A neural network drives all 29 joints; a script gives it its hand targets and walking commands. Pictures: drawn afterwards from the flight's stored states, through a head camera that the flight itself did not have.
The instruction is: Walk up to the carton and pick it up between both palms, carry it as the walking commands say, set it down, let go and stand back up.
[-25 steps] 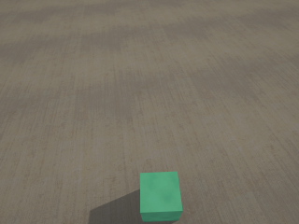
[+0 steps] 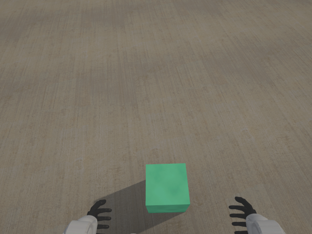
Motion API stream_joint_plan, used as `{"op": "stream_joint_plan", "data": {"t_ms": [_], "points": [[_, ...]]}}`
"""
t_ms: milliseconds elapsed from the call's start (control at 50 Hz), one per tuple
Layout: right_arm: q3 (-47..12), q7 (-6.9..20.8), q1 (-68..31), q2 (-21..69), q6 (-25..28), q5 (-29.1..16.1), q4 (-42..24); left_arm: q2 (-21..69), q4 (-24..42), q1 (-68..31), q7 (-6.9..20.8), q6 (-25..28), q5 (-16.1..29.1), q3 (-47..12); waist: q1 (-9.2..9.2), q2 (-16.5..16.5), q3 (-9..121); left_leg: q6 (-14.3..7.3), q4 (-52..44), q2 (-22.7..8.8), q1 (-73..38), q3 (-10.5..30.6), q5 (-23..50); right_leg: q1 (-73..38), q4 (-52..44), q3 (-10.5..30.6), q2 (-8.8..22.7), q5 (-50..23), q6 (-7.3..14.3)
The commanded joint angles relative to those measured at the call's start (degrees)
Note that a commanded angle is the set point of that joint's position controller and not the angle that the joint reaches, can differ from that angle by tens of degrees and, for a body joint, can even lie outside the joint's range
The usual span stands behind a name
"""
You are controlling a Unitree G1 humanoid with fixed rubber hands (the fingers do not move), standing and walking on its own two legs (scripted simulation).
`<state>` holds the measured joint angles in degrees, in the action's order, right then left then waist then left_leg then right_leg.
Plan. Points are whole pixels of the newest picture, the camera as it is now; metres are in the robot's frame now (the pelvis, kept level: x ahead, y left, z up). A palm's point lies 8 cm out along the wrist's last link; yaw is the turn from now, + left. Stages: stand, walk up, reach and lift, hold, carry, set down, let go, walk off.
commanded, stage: reach and lift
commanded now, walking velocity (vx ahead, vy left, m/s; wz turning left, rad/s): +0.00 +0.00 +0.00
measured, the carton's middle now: (166, 189) +0.39 +0.00 -0.63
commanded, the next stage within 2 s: none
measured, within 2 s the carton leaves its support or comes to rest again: neither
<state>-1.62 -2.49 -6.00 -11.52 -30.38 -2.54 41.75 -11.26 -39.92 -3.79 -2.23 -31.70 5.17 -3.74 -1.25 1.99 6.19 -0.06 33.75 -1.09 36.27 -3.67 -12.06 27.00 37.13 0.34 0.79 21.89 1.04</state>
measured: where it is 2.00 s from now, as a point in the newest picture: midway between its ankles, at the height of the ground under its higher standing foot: outside the picture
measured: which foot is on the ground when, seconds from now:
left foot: down 0.00-1.00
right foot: down 0.00-1.00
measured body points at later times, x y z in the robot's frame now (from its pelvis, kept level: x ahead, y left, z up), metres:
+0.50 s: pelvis -0.08 +0.03 -0.06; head +0.09 +0.02 +0.36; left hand +0.18 +0.20 -0.19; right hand +0.19 -0.22 -0.18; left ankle +0.04 +0.15 -0.72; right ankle -0.08 -0.11 -0.72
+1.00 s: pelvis -0.08 +0.02 -0.09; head +0.17 +0.01 +0.28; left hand +0.29 +0.19 -0.22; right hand +0.35 -0.21 -0.21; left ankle +0.03 +0.15 -0.72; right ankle -0.08 -0.11 -0.72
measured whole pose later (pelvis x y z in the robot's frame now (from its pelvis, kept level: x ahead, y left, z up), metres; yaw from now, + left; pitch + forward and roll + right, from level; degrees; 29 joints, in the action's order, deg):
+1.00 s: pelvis -0.08 +0.02 -0.09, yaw -7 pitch +35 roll -1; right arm 8.4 7.5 -46.4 -18.4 -6.8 -2.8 52.1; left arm -0.5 -31.0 -29.7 -8.9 -9.6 1.3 14.4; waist -4.6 0.8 1.7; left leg 2.4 59.6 0.0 80.0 4.0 -14.8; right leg 73.2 65.1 3.5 -2.9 27.1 -1.5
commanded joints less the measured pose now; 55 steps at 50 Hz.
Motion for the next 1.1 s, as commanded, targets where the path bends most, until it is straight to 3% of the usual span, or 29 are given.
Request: {"op": "stream_joint_plan", "data": {"t_ms": [0, 100, 120, 140, 160, 180, 200, 240, 260, 300, 320, 340, 360, 480, 520, 600, 660, 680, 720, 780, 860, 880, 960, 980, 1000, 1020, 1040, 1060, 1080], "points": [[5.5, 3.6, 7.9, -1.4, 2.2, 7.0, -7.0, 1.3, 5.5, 10.8, -0.4, 2.0, -7.9, 7.3, -0.97, -1.3, 12.5, -4.4, 2.9, -0.5, -26.2, 7.8, 38.5, 13.3, -6.7, 1.8, -3.0, -27.5, 2.1], [8.4, 4.0, -0.3, -1.4, 11.5, 9.5, -18.6, 2.0, 15.0, 4.9, 1.2, 12.0, -9.1, 12.3, -1.45, 2.1, 27.4, -2.9, 10.8, 1.4, -14.7, 6.6, 41.5, 12.7, 2.6, 3.7, -1.5, -41.1, -1.2], [8.5, 4.8, -2.6, -0.3, 12.1, 7.5, -16.3, 2.2, 19.1, 2.7, 1.3, 13.5, -11.7, 15.8, -1.67, -3.8, 28.8, -2.8, 10.7, 2.0, -13.9, 6.1, 44.4, 19.8, 2.3, 3.2, -0.7, -40.2, -3.0], [9.9, 5.0, 0.0, -2.1, 12.6, 8.2, -14.6, 4.2, 18.8, 4.1, 1.4, 14.0, -10.6, 14.5, 1.01, 0.2, 30.8, -2.9, 12.2, 1.7, -16.6, 6.4, 43.3, 22.8, 3.2, 1.6, -1.9, -35.9, -3.6], [7.2, 6.3, -3.5, -2.1, 13.9, 7.2, -17.6, 4.2, 18.0, 4.2, 1.1, 14.7, -11.0, 15.5, -3.95, -6.3, 31.6, -1.6, 13.2, 0.6, -20.6, 6.7, 46.0, 29.3, 1.9, 1.3, -2.2, -26.3, -2.3], [7.3, 6.4, -1.8, -2.6, 15.5, 7.7, -17.1, 5.3, 14.6, 6.1, 1.3, 15.8, -10.3, 15.7, -1.84, -1.2, 32.4, -1.5, 14.6, 0.3, -19.5, 6.4, 40.2, 31.7, 1.2, 2.5, -2.6, -26.4, -1.7], [6.8, 7.1, -5.7, -4.6, 16.2, 7.4, -17.8, 4.9, 15.9, 4.0, 1.5, 16.9, -9.5, 15.2, -4.15, -4.2, 33.9, -0.1, 15.3, 1.8, -15.7, 4.4, 33.1, 28.8, 4.1, 1.4, -3.2, -20.8, -0.5], [7.7, 7.4, -3.0, -5.3, 14.5, 7.6, -17.4, 3.2, 19.0, -0.2, 1.4, 16.0, -6.4, 12.0, 1.75, 4.8, 33.1, 0.0, 15.3, 2.3, -5.5, 2.5, 22.7, 22.3, 8.1, 0.7, -3.2, -23.9, -3.0], [5.3, 7.3, -4.8, -2.7, 12.9, 7.6, -16.1, 3.8, 13.6, 3.2, 1.1, 14.2, -8.1, 13.7, -1.90, 6.2, 28.3, -0.4, 15.0, 2.8, -5.3, 2.3, 17.4, 21.8, 6.7, 1.0, -3.0, -20.2, -2.6], [6.3, 8.5, -8.4, -5.6, 12.4, 7.3, -20.0, 8.2, 19.4, 1.3, 0.3, 13.3, -4.8, 12.8, -1.02, 7.6, 31.5, 0.4, 15.4, 3.3, -2.5, 0.5, 12.7, 18.7, 7.7, 0.7, -3.4, -16.8, -2.5], [4.3, 8.4, -7.5, -4.6, 11.2, 5.4, -19.5, 4.3, 13.7, 3.2, 0.9, 11.9, -5.2, 13.2, -4.12, 8.6, 31.5, 0.1, 15.9, 4.1, 0.2, -1.2, 4.0, 16.3, 4.5, 3.5, -0.3, -6.4, -1.9], [6.2, 8.7, -12.6, -7.4, 10.7, 5.1, -20.3, 5.1, 17.8, -3.5, 0.3, 11.7, -3.5, 11.7, -0.80, 7.1, 29.5, 0.4, 15.8, 3.0, 2.5, -0.4, 0.1, 19.4, 6.0, 2.0, -1.6, -2.0, -1.7], [8.1, 9.1, -15.9, -8.3, 9.2, 5.9, -17.6, 6.2, 18.1, -7.5, -0.5, 10.1, -2.7, 11.6, -1.64, 6.8, 26.0, 0.3, 13.7, 2.9, -0.1, -0.5, -10.7, 22.2, 5.8, -0.2, -2.9, 9.5, -1.1], [10.0, 12.1, -24.9, -13.9, 12.5, 4.9, -12.6, 7.2, 20.1, -13.0, -4.9, 10.0, -2.7, 12.5, -3.10, 0.5, 23.7, 1.5, 14.1, 2.9, -7.7, 1.3, -17.5, 28.3, 9.9, -1.3, -4.8, 10.8, 0.2], [11.0, 13.5, -26.7, -15.4, 12.6, 3.9, -2.5, 12.5, 17.6, -16.8, -6.4, 9.0, -2.4, 11.2, -0.95, 0.7, 19.3, 2.8, 14.0, 2.5, -5.7, 3.3, -13.3, 33.6, 10.6, -2.1, -4.7, 7.5, 0.9], [11.8, 14.1, -40.8, -16.6, 16.4, 0.9, -3.1, 12.0, 22.1, -24.8, -8.5, 11.2, -2.0, 13.2, -3.24, -4.3, 26.1, 3.5, 15.3, 2.9, -12.7, 6.4, -12.2, 38.0, 14.9, -3.0, -5.5, 5.0, 0.1], [11.1, 13.8, -43.9, -16.4, 16.8, 0.6, 2.3, 9.6, 16.0, -24.3, -8.7, 12.4, -3.0, 15.4, -3.23, 0.2, 24.3, 2.7, 17.2, 3.5, -5.1, 5.2, -10.0, 37.0, 15.7, -3.2, -5.2, 4.0, -0.5], [9.4, 13.7, -42.4, -15.4, 17.0, 0.6, 4.0, 9.7, 13.8, -22.6, -8.8, 13.2, -3.5, 16.4, -5.48, 3.0, 25.9, 2.8, 19.9, 3.5, -3.9, 3.5, -2.3, 35.7, 15.2, -2.0, -5.0, 1.2, -0.2], [12.8, 12.9, -45.0, -17.5, 19.3, 2.9, 4.0, 11.8, 16.6, -25.4, -8.8, 15.3, -4.1, 14.7, -0.66, 3.2, 32.2, 3.1, 20.6, 3.9, -6.3, 4.4, 6.1, 35.4, 15.4, -3.0, -5.9, -5.9, -0.7], [10.5, 12.1, -49.2, -16.1, 20.6, 0.1, 5.5, 9.4, 15.5, -29.4, -8.4, 17.5, -3.0, 15.5, -3.74, -0.7, 33.2, 3.8, 22.8, 3.9, -4.6, 4.5, 7.0, 38.6, 16.3, -2.4, -6.0, -3.8, 0.0], [10.8, 10.7, -50.3, -16.8, 23.9, -1.2, 3.9, 9.3, 17.9, -31.8, -7.8, 22.4, -2.9, 16.4, -3.50, -2.3, 46.6, 3.8, 27.7, 4.4, -8.8, 3.9, 23.7, 39.6, 18.8, -0.9, -6.5, -14.8, -0.8], [12.4, 10.3, -50.0, -17.6, 25.1, 0.3, 2.3, 10.1, 18.7, -30.4, -7.4, 23.9, -2.8, 15.2, -1.08, -1.3, 49.1, 3.5, 27.8, 4.4, -9.6, 4.9, 29.4, 42.0, 19.8, -2.0, -7.8, -17.6, -1.7], [10.7, 9.0, -53.6, -14.4, 26.3, -1.0, 1.9, 4.4, 19.2, -38.1, -6.0, 26.0, -4.5, 20.9, -3.17, 3.8, 56.5, 3.5, 27.8, 5.0, -1.4, 3.9, 29.4, 32.4, 20.4, 0.5, -6.7, -27.2, -2.4], [12.8, 8.7, -59.0, -16.7, 26.2, -0.6, 2.3, 5.8, 18.8, -39.3, -5.8, 26.2, -5.3, 19.3, -3.78, 0.7, 53.4, 3.3, 28.1, 4.5, 3.3, 3.4, 30.1, 37.5, 20.5, 2.0, -6.7, -25.2, -2.0], [13.7, 8.0, -66.9, -18.2, 26.6, -0.1, -1.3, 3.9, 20.2, -49.6, -5.2, 26.9, -4.0, 18.8, -1.08, 1.5, 55.9, 2.9, 27.6, 4.4, 5.2, 2.5, 20.0, 34.9, 19.8, 1.3, -5.9, -20.1, -2.4], [11.7, 7.3, -57.3, -14.2, 25.8, -0.2, 3.6, 5.3, 16.4, -43.6, -5.2, 26.1, -4.6, 19.3, -3.89, 1.6, 54.5, 3.1, 27.1, 4.6, 6.5, 1.4, 20.8, 31.2, 19.4, 1.5, -5.7, -21.3, -2.2], [10.3, 7.0, -62.7, -14.9, 25.8, -0.4, 1.8, 2.9, 12.3, -44.8, -4.7, 25.5, -3.1, 19.2, -2.57, 2.7, 54.4, 2.9, 28.3, 4.8, 6.9, 1.7, 24.9, 35.4, 21.5, 0.2, -6.7, -23.8, -3.2], [10.0, 7.3, -65.6, -14.9, 25.6, -1.0, 0.1, 0.7, 13.2, -47.8, -4.5, 26.1, -3.9, 22.4, -6.27, 3.9, 56.8, 2.9, 29.2, 5.0, 9.3, 0.8, 19.9, 34.9, 20.6, 2.0, -5.8, -20.5, -3.1], [9.4, 7.0, -59.7, -12.7, 25.3, 0.5, 2.1, 3.7, 8.5, -39.3, -4.3, 25.3, -4.7, 20.7, -4.21, 3.7, 57.3, 2.5, 28.1, 5.3, 10.5, 0.9, 23.5, 31.8, 20.2, 1.8, -5.8, -25.7, -2.9]]}}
